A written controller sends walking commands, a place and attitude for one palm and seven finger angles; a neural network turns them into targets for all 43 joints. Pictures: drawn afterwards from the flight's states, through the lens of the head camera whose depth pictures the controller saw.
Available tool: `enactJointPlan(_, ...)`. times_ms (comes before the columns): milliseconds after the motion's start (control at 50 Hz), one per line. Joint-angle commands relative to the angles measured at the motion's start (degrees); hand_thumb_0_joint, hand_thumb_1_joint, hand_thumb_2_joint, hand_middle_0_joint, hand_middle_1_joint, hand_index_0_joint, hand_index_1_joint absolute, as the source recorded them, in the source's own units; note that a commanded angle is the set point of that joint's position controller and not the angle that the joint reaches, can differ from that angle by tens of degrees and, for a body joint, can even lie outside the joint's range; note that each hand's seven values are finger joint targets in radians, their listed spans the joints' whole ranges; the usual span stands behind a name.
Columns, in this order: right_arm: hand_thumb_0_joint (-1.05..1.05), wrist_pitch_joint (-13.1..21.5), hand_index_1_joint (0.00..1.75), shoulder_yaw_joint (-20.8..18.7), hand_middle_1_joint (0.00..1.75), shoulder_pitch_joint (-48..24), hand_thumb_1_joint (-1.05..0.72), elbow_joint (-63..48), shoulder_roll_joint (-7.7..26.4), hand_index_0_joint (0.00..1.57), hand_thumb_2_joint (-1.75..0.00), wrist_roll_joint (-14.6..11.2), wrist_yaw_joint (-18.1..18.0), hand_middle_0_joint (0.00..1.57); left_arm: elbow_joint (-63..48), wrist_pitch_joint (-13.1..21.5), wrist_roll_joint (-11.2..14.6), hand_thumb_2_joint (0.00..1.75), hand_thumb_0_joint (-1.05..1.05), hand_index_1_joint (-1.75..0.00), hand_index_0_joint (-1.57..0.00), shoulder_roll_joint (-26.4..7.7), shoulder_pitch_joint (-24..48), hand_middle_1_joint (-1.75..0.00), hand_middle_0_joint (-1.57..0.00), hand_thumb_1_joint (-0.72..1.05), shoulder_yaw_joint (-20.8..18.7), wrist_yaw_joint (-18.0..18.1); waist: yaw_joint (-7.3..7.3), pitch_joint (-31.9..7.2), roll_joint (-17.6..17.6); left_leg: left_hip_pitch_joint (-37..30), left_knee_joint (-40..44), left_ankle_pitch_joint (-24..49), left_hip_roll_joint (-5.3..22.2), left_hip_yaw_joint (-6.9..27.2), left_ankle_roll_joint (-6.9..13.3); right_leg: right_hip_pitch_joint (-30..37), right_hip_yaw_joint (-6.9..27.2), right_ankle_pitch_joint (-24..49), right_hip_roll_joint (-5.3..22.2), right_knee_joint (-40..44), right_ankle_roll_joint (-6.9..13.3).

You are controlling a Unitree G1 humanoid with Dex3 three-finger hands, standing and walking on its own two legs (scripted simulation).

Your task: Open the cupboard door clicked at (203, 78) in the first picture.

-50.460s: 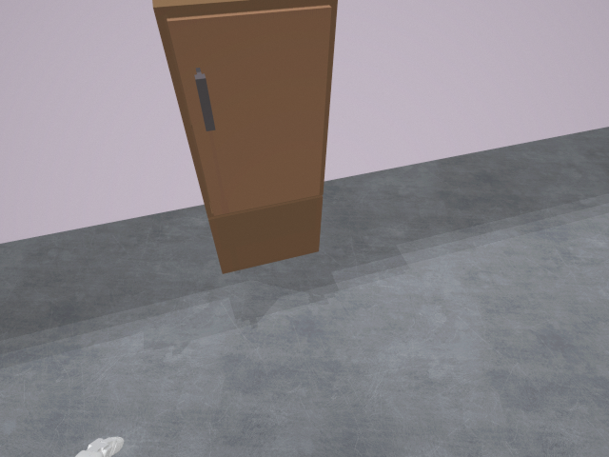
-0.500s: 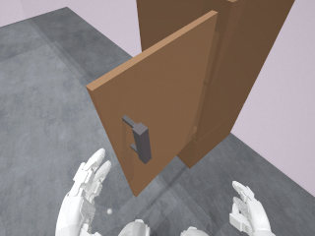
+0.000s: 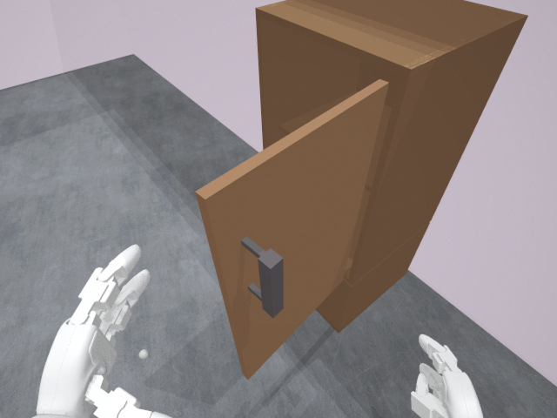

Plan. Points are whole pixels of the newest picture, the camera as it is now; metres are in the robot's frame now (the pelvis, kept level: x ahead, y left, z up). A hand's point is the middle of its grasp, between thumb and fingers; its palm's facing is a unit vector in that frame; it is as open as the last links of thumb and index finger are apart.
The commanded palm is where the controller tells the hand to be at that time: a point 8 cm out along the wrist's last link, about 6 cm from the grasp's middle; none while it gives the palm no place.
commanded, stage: draw the hand back to the body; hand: left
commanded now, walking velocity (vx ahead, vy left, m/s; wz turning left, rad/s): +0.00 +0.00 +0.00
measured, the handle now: (261, 277) +0.31 +0.06 +0.06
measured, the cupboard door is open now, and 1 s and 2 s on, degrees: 97 97 97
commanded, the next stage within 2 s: step back with the hand held close in 1.04 s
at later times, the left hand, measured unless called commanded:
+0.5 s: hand (38, 291) +0.20 +0.26 +0.18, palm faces +0.35 -0.85 -0.39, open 11.0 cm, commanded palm +0.15 +0.31 +0.20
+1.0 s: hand (23, 279) +0.20 +0.27 +0.20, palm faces +0.42 -0.82 -0.38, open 7.5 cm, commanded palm +0.15 +0.31 +0.22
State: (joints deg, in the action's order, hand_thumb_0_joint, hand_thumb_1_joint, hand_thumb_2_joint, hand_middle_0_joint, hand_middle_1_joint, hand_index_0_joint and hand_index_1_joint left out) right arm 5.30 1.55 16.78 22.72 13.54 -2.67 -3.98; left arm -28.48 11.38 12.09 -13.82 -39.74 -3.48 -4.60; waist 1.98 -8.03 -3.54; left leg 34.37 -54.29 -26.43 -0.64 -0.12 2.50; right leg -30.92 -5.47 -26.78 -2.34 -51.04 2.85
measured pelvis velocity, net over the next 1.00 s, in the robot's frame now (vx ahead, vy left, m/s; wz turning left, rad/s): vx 0.01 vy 0.01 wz -0.02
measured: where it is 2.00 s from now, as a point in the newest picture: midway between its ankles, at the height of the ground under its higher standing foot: outside the picture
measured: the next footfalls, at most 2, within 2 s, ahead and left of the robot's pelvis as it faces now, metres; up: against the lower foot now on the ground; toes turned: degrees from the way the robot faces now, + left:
right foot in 1.94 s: -0.14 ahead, -0.09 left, +0.00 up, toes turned +3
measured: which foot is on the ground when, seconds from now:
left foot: down 0.00-1.00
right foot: down 0.00-1.00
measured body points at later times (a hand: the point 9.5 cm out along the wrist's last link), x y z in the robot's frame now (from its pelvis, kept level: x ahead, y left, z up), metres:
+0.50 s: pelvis +0.01 +0.03 +0.04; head +0.00 +0.02 +0.49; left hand +0.17 +0.31 +0.20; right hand +0.20 -0.18 -0.03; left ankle +0.01 +0.09 -0.69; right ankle -0.01 -0.09 -0.69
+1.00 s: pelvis +0.01 +0.01 +0.05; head -0.01 +0.00 +0.50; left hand +0.17 +0.31 +0.22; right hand +0.19 -0.21 -0.03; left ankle +0.01 +0.09 -0.69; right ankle -0.01 -0.09 -0.69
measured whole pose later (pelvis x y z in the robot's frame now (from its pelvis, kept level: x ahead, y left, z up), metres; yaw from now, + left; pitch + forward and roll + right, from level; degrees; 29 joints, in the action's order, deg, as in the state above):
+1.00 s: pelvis +0.01 +0.01 +0.05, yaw -1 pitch -4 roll -1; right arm 4.1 1.9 11.8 35.4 13.3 -0.4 -4.2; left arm -23.3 3.3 4.5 -19.6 -28.2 -18.2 6.6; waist 3.9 1.5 -2.9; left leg 6.4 -24.5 -13.8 -2.1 -2.0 3.4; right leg -3.7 -2.4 -13.6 -1.7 -21.7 1.5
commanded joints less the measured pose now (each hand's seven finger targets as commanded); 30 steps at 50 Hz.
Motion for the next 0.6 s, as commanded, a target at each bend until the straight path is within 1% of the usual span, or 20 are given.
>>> enactJointPlan(0,0.0,2.16,0.3,-2.01,0.3,-5.08,-0.9,-9.07,3.99,0.2,-0.9,0.54,-2.23,0.2,-13.26,-2.56,-6.55,0.42,0.0,-0.3,-0.16,-6.34,-1.99,-0.3,-0.16,-0.22,-2.99,7.43,-0.02,0.24,2.82,-7.77,12.14,12.26,1.06,2.43,-0.56,4.16,6.38,12.78,3.29,15.41,-1.27)
enactJointPlan(20,0.0,1.88,0.3,-1.96,0.3,-5.09,-0.9,-8.63,4.16,0.2,-0.9,0.59,-2.18,0.2,-13.07,-3.56,-7.45,0.43,0.0,-0.3,-0.16,-5.59,-1.18,-0.3,-0.16,-0.18,-2.37,8.15,-0.07,0.28,1.91,-9.23,12.68,13.32,1.17,2.27,-0.39,5.02,6.22,13.8,3.24,16.01,-1.26)
enactJointPlan(40,0.0,1.46,0.3,-1.73,0.3,-5.44,-0.9,-8.01,3.99,0.2,-0.9,0.67,-2.2,0.2,-11.99,-4.3,-7.9,0.45,0.0,-0.3,-0.16,-5.72,-1.32,-0.3,-0.16,-0.15,-2.57,8.85,-0.18,1.77,1.75,-9.88,13.77,13.86,1.48,2.5,-0.36,5.38,5.42,13.83,3.1,16.11,-1.33)
enactJointPlan(80,0.0,1.15,0.3,-1.39,0.3,-6.28,-0.9,-7.69,4.39,0.2,-0.9,0.83,-2.37,0.2,-13.48,-4.66,-8.57,0.48,0.0,-0.3,-0.16,-7.94,1.13,-0.3,-0.16,-0.08,-4.28,10.11,0.02,1.24,1.9,-12.11,15.98,14.08,1.64,2.98,-0.28,6.94,4.92,13.45,2.95,17.14,-1.32)
enactJointPlan(120,0.0,1.08,0.3,-0.99,0.3,-7.46,-0.9,-6.75,4.42,0.2,-0.9,1.1,-2.74,0.2,-11.96,-5.32,-8.94,0.51,0.0,-0.3,-0.17,-10.03,2.33,-0.3,-0.17,-0.01,-6.84,11.22,0.52,2.42,3.31,-13.09,18.2,14.15,1.77,3.47,-0.31,9.07,4.6,13.19,2.78,18.62,-1.1)
enactJointPlan(140,0.0,1.25,0.3,-0.86,0.3,-7.67,-0.9,-6.71,4.43,0.2,-0.9,1.16,-2.82,0.2,-13.29,-5.27,-8.88,0.52,0.0,-0.3,-0.17,-9.98,2.97,-0.3,-0.17,0.02,-6.99,11.45,0.42,1.5,3.45,-14.36,19.1,14.47,1.78,3.45,-0.28,10.21,4.59,13.56,2.92,18.98,-1.18)
enactJointPlan(180,0.0,1.8,0.3,-0.59,0.3,-7.93,-0.9,-6.01,4.48,0.2,-0.9,1.16,-2.9,0.2,-14.86,-5.23,-9.23,0.55,0.0,-0.3,-0.17,-11.29,4.64,-0.3,-0.17,0.09,-8.56,12.1,0.71,0.57,0.99,-16.92,21.18,16.12,2.1,4.07,-0.64,11.8,4.28,14.09,2.84,19.43,-1.06)
enactJointPlan(220,0.0,2.44,0.3,-0.14,0.3,-8.47,-0.9,-5.05,4.81,0.2,-0.9,1.27,-2.65,0.2,-15.84,-5.38,-9.32,0.58,0.0,-0.3,-0.17,-12.02,6.67,-0.3,-0.17,0.17,-9.3,12.51,0.91,1.01,-2.68,-18.59,23.37,17.56,2.53,5.35,-1.27,13.46,4.05,13.89,2.81,20.28,-0.85)
enactJointPlan(240,0.0,2.81,0.3,-0.01,0.3,-8.6,-0.9,-4.57,4.64,0.2,-0.9,1.33,-2.57,0.2,-15.66,-5.51,-9.33,0.6,0.0,-0.3,-0.18,-11.41,7.25,-0.3,-0.18,0.2,-9.05,12.64,0.68,2.28,-2.6,-19.15,24.36,18.22,2.74,5.72,-1.56,13.6,3.84,14.12,2.77,20.66,-0.95)
enactJointPlan(260,0.0,3.03,0.3,-0.18,0.3,-8.37,-0.9,-3.89,4.83,0.2,-0.9,1.39,-2.45,0.2,-15.17,-5.6,-9.32,0.62,0.0,-0.3,-0.18,-11.64,7.64,-0.3,-0.18,0.23,-9.76,12.81,0.6,2.0,-3.13,-20.29,25.25,18.65,3.08,6.02,-1.89,14.06,3.87,14.24,2.7,21.25,-1.02)
enactJointPlan(280,0.0,3.2,0.3,-0.2,0.3,-8.64,-0.9,-3.37,4.82,0.2,-0.9,1.43,-2.35,0.2,-14.07,-5.81,-9.23,0.63,0.0,-0.3,-0.18,-11.72,7.39,-0.3,-0.18,0.27,-10.39,12.89,0.68,3.22,-1.8,-20.56,25.99,18.82,3.14,5.91,-2.0,14.54,3.69,14.56,2.5,22.03,-1.03)
enactJointPlan(320,0.0,3.35,0.3,-0.34,0.3,-9.33,-0.9,-2.37,5.25,0.2,-0.9,1.48,-2.05,0.2,-12.0,-5.92,-9.1,0.66,0.0,-0.3,-0.18,-12.57,7.37,-0.3,-0.18,0.34,-12.33,12.95,1.12,3.63,-0.91,-21.2,27.38,20.61,3.29,6.1,-2.41,16.94,3.63,15.49,2.33,23.12,-0.82)
enactJointPlan(360,0.0,3.46,0.3,-0.58,0.3,-9.47,-0.9,-1.59,5.35,0.2,-0.9,1.65,-1.62,0.2,-11.49,-5.7,-8.91,0.69,0.0,-0.3,-0.18,-12.32,7.77,-0.3,-0.18,0.41,-13.29,12.81,1.15,3.74,0.44,-22.76,28.61,23.9,3.71,6.17,-3.02,18.19,3.41,17.0,2.3,23.74,-0.94)
enactJointPlan(420,0.0,3.26,0.3,-1.01,0.3,-10.23,-0.9,-0.48,5.74,0.2,-0.9,1.81,-1.16,0.2,-9.73,-5.57,-8.7,0.74,0.0,-0.3,-0.19,-13.36,8.45,-0.3,-0.19,0.51,-15.82,12.64,1.6,3.33,0.24,-24.26,29.93,26.93,3.76,5.44,-3.33,21.1,3.58,18.97,2.24,25.34,-0.81)
enactJointPlan(440,0.0,3.02,0.3,-1.01,0.3,-10.33,-0.9,-0.23,5.64,0.2,-0.9,1.84,-1.02,0.2,-9.16,-5.65,-8.43,0.75,0.0,-0.3,-0.19,-13.27,8.84,-0.3,-0.19,0.55,-16.37,12.59,1.55,4.15,1.14,-24.33,30.36,27.14,3.76,5.31,-3.39,21.35,3.63,19.36,2.22,25.72,-0.9)
enactJointPlan(480,0.0,2.84,0.3,-1.22,0.3,-10.76,-0.9,0.21,5.83,0.2,-0.9,1.86,-0.86,0.2,-10.0,-5.24,-8.43,0.78,0.0,-0.3,-0.19,-14.5,11.62,-0.3,-0.19,0.62,-18.07,12.64,1.51,3.74,0.62,-25.44,31.45,25.86,3.85,5.29,-3.44,22.04,3.78,18.89,2.11,26.66,-0.94)
enactJointPlan(500,0.0,2.85,0.3,-1.22,0.3,-10.89,-0.9,0.43,5.95,0.2,-0.9,1.9,-0.84,0.2,-10.29,-5.02,-8.42,0.8,0.0,-0.3,-0.19,-14.74,12.92,-0.3,-0.19,0.65,-18.68,12.66,1.52,4.21,-0.8,-25.58,32.09,25.63,3.91,5.48,-3.55,22.43,3.92,18.7,2.05,27.01,-0.88)
enactJointPlan(520,0.0,2.89,0.3,-1.29,0.3,-11.48,-0.9,0.77,6.08,0.2,-0.9,1.97,-0.94,0.2,-9.55,-5.04,-8.43,0.81,0.0,-0.3,-0.19,-16.2,13.58,-0.3,-0.19,0.69,-20.21,12.86,1.79,4.58,-0.9,-25.38,32.65,24.78,3.85,5.31,-3.46,23.24,3.88,18.75,2.08,27.6,-0.74)
enactJointPlan(540,0.0,2.9,0.3,-1.22,0.3,-11.54,-0.9,0.92,5.94,0.2,-0.9,1.97,-0.87,0.2,-10.15,-4.88,-8.22,0.82,0.0,-0.3,-0.19,-16.0,14.37,-0.3,-0.19,0.73,-20.5,12.87,1.72,4.94,-1.89,-25.42,33.08,25.0,3.7,5.24,-3.57,23.76,4.04,19.04,2.14,27.87,-0.66)
enactJointPlan(580,0.0,2.92,0.3,-1.45,0.3,-11.67,-0.9,1.55,5.91,0.2,-0.9,1.96,-0.83,0.2,-10.46,-4.56,-8.14,0.86,0.0,-0.3,-0.2,-17.09,16.31,-0.3,-0.2,0.8,-22.08,13.0,1.74,3.88,-2.62,-26.8,33.41,25.02,3.66,4.97,-3.48,24.31,4.21,19.38,2.07,28.56,-0.71)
